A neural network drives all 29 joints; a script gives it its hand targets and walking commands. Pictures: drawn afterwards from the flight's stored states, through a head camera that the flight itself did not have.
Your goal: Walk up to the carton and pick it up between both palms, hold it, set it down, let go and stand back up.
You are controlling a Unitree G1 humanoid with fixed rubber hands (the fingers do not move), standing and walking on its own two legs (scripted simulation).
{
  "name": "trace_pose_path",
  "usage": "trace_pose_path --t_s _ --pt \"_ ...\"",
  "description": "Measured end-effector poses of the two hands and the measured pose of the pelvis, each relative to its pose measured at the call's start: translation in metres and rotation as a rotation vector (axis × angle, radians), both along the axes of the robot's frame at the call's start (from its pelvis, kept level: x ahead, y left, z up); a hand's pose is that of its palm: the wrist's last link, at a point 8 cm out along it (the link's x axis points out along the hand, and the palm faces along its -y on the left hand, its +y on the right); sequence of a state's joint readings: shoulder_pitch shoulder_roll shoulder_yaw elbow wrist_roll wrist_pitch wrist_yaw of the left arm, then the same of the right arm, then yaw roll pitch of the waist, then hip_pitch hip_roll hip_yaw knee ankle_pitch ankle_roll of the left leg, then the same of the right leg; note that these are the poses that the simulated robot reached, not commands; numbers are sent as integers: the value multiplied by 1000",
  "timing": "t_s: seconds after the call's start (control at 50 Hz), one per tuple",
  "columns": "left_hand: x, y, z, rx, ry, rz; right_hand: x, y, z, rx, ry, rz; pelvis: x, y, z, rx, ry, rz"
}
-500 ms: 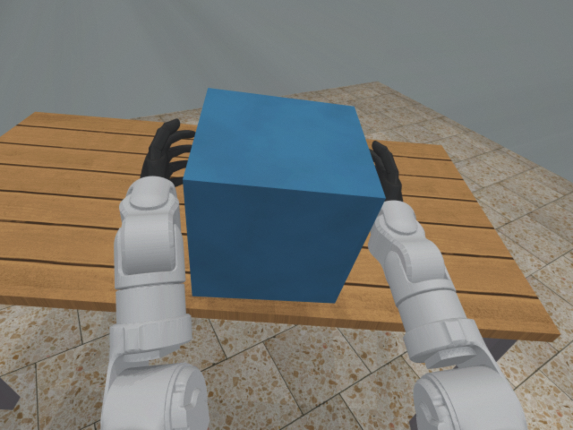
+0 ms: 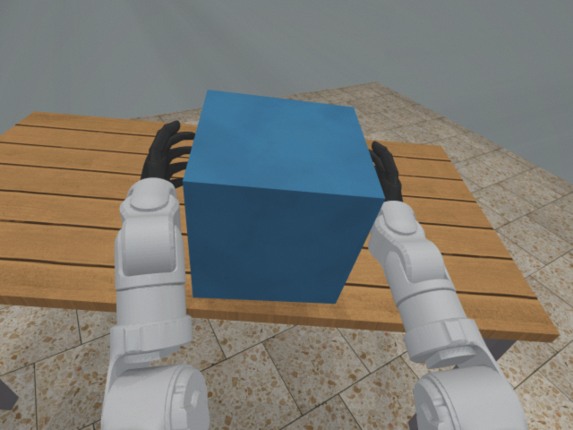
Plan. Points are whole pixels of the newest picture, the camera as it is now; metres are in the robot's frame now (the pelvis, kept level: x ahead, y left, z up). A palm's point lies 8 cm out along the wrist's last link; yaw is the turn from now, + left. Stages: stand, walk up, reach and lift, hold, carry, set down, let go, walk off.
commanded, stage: hold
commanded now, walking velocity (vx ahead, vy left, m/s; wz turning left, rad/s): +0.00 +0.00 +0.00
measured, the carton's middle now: (274, 201) +0.38 +0.01 +0.17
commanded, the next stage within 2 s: set down in 1.84 s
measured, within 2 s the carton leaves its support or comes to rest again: neither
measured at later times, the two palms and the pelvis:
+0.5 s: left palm (159, 182) +0.36 +0.15 +0.21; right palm (384, 199) +0.36 -0.14 +0.19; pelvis +0.00 +0.00 +0.00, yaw +0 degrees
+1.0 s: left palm (159, 182) +0.36 +0.15 +0.21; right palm (384, 199) +0.36 -0.14 +0.19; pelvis +0.00 +0.00 +0.00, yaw +0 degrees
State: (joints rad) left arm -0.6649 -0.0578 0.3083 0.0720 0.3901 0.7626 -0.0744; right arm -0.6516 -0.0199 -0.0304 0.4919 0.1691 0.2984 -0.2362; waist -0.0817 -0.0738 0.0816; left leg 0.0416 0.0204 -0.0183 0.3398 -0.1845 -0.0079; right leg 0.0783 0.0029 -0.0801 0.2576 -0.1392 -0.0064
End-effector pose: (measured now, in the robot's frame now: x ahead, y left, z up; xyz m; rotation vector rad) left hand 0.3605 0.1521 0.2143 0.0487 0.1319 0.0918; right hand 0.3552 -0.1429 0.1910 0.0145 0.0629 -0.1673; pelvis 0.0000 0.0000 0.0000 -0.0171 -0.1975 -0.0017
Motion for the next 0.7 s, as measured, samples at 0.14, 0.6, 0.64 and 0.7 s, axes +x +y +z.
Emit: trace_pose_path --t_s 0.14,0.6,0.64,0.7 --pt "0 0 -1 -2 4 -1 0 0 -1 1 3 -1 0 0 0 0 0 1" --pt "1 0 -2 -3 5 0 0 0 0 2 2 -1 1 1 0 0 -1 2" --pt "0 1 -2 -3 6 -1 0 0 -1 4 3 -1 1 1 0 -1 0 1" --pt "0 1 -1 -3 2 -1 0 1 0 4 -2 -1 1 1 0 -1 2 1"
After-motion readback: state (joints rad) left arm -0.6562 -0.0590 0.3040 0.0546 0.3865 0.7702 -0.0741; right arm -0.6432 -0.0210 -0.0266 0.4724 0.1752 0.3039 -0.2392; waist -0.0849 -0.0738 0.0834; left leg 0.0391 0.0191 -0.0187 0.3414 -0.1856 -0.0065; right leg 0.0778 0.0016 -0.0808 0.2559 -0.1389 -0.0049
